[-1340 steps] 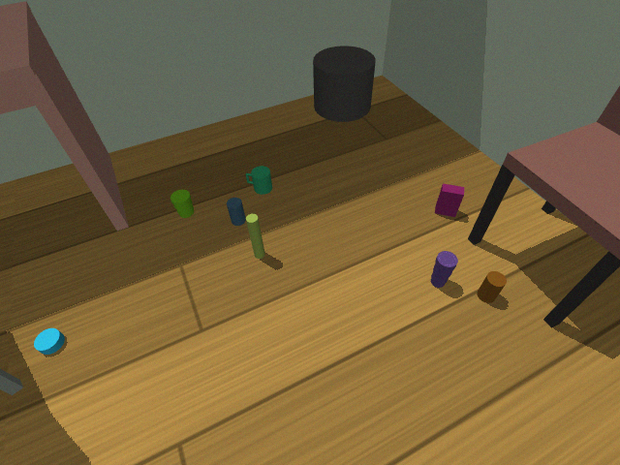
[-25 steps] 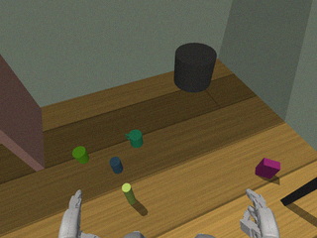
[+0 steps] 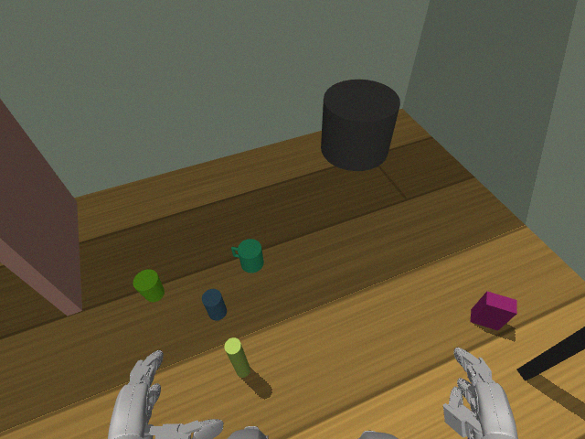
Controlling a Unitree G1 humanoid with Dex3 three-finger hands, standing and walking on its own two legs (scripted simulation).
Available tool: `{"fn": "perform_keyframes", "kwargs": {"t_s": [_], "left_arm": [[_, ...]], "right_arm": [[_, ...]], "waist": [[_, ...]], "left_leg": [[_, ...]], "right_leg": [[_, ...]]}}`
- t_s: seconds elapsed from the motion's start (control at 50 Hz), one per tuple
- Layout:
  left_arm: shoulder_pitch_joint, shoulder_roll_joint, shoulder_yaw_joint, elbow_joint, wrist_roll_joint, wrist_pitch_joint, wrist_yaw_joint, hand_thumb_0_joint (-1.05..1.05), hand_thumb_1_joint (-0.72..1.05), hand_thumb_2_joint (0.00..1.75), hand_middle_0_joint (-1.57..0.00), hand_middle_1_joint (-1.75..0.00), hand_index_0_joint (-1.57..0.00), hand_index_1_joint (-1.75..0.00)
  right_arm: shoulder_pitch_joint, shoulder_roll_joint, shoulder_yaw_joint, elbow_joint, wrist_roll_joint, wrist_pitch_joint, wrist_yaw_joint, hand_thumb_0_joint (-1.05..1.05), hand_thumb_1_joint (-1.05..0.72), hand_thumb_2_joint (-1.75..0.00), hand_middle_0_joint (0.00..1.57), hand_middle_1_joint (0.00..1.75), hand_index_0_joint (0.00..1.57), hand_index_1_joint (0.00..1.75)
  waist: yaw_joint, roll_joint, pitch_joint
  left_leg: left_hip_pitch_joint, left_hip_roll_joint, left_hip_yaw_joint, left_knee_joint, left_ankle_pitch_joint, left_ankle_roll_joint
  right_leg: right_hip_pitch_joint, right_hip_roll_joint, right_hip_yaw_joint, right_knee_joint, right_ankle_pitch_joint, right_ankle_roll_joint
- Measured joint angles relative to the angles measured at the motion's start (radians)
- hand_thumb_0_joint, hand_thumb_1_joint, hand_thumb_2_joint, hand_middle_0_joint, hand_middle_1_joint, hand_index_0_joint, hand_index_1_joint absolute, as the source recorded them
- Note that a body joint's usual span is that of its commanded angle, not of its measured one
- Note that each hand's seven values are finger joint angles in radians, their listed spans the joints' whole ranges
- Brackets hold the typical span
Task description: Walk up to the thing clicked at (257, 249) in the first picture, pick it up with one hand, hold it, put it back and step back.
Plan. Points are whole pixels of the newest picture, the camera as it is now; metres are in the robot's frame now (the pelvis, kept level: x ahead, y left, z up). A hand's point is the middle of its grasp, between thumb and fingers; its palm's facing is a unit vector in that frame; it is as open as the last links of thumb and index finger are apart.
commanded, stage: stand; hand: left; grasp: from the side
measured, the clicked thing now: (238, 359) +0.41 +0.20 -0.61
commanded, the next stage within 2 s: none
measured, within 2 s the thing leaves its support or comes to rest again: neither
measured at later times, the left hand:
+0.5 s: hand out of the picture +0.06 +0.26 -0.11, palm faces +0.02 -0.93 -0.35, open 7.4 cm
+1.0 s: hand out of the picture +0.03 +0.25 -0.10, palm faces +0.02 -0.94 -0.35, open 7.4 cm
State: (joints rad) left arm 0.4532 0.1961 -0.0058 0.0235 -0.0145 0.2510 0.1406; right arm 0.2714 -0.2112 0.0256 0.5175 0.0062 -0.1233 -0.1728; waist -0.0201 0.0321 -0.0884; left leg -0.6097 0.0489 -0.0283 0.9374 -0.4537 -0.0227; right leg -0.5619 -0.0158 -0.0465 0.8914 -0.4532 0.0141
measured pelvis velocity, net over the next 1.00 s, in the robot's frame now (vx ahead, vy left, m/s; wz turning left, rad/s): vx -0.01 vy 0.00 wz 0.02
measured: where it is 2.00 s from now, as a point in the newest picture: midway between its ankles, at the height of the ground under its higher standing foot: outside the picture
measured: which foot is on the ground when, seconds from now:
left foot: down 0.00-1.00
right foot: down 0.00-1.00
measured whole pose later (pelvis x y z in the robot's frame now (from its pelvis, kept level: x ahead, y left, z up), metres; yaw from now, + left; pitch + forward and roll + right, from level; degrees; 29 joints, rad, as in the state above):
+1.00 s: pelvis -0.01 +0.00 +0.06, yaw +1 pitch -4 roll +0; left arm 0.15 0.32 0.00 1.14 0.02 -0.01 0.02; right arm 0.14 -0.32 -0.02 1.13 -0.02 0.00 0.00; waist 0.01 0.02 0.06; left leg -0.14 0.01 -0.02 0.36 -0.16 -0.01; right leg -0.11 -0.05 -0.05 0.37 -0.19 0.03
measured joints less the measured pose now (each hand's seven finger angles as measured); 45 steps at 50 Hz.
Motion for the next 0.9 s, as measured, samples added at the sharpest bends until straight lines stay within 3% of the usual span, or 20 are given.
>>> {"fn": "perform_keyframes", "kwargs": {"t_s": [0.06, 0.1, 0.14, 0.22, 0.32, 0.6, 0.9], "left_arm": [[0.003, 0.000, -0.001, -0.003, 0.000, -0.002, 0.001, 0.00, 0.09, 0.63, -0.18, -0.27, -0.19, -0.27], [-0.058, 0.018, -0.008, 0.116, 0.046, -0.081, -0.030, 0.00, 0.23, 0.71, -0.19, -0.28, -0.19, -0.28], [-0.130, 0.048, -0.013, 0.274, 0.069, -0.145, -0.068, 0.00, 0.38, 0.77, -0.19, -0.29, -0.20, -0.29], [-0.198, 0.093, 0.002, 0.500, 0.065, -0.207, -0.108, 0.00, 0.63, 0.84, -0.20, -0.30, -0.20, -0.30], [-0.210, 0.122, 0.025, 0.688, 0.056, -0.236, -0.114, 0.01, 0.80, 0.88, -0.20, -0.30, -0.21, -0.30], [-0.235, 0.125, 0.016, 0.987, 0.038, -0.250, -0.117, 0.01, 0.90, 0.90, -0.20, -0.30, -0.20, -0.30], [-0.287, 0.117, 0.009, 1.105, 0.035, -0.264, -0.121, 0.01, 0.91, 0.90, -0.20, -0.30, -0.20, -0.30]], "right_arm": [[0.000, 0.000, 0.001, 0.000, 0.000, 0.000, 0.001, 0.01, -0.90, -0.89, 0.20, 0.30, 0.21, 0.31], [-0.028, -0.009, -0.006, 0.058, -0.052, 0.010, 0.033, 0.01, -0.90, -0.89, 0.20, 0.30, 0.21, 0.30], [-0.063, -0.032, -0.004, 0.143, -0.079, 0.051, 0.081, 0.01, -0.90, -0.89, 0.20, 0.30, 0.21, 0.30], [-0.084, -0.064, -0.026, 0.250, -0.072, 0.092, 0.142, 0.01, -0.90, -0.89, 0.21, 0.30, 0.21, 0.31], [-0.073, -0.096, -0.055, 0.331, -0.065, 0.104, 0.165, 0.01, -0.91, -0.89, 0.21, 0.30, 0.21, 0.31], [-0.085, -0.093, -0.044, 0.522, -0.043, 0.123, 0.169, 0.00, -0.91, -0.89, 0.20, 0.30, 0.21, 0.30], [-0.125, -0.102, -0.041, 0.607, -0.032, 0.125, 0.171, 0.00, -0.91, -0.89, 0.20, 0.30, 0.21, 0.30]], "waist": [[0.001, 0.000, 0.001], [0.010, -0.010, 0.040], [0.021, -0.023, 0.065], [0.031, -0.044, 0.091], [0.029, -0.045, 0.107], [0.036, -0.031, 0.141], [0.035, -0.014, 0.145]], "left_leg": [[-0.001, 0.000, 0.001, 0.000, 0.001, 0.000], [0.041, -0.010, 0.004, -0.019, 0.010, 0.003], [0.081, -0.021, 0.008, -0.047, 0.025, 0.008], [0.151, -0.036, 0.018, -0.110, 0.052, 0.013], [0.227, -0.041, 0.025, -0.193, 0.087, 0.019], [0.411, -0.053, 0.026, -0.451, 0.219, 0.025], [0.475, -0.048, 0.015, -0.564, 0.286, 0.016]], "right_leg": [[-0.002, 0.000, 0.001, 0.001, 0.001, 0.000], [0.035, -0.010, 0.003, -0.005, 0.002, -0.002], [0.071, -0.020, 0.005, -0.020, 0.007, -0.003], [0.130, -0.035, 0.013, -0.062, 0.024, 0.002], [0.205, -0.039, 0.017, -0.146, 0.062, 0.011], [0.392, -0.047, 0.010, -0.408, 0.195, 0.023], [0.456, -0.039, -0.004, -0.514, 0.255, 0.017]]}}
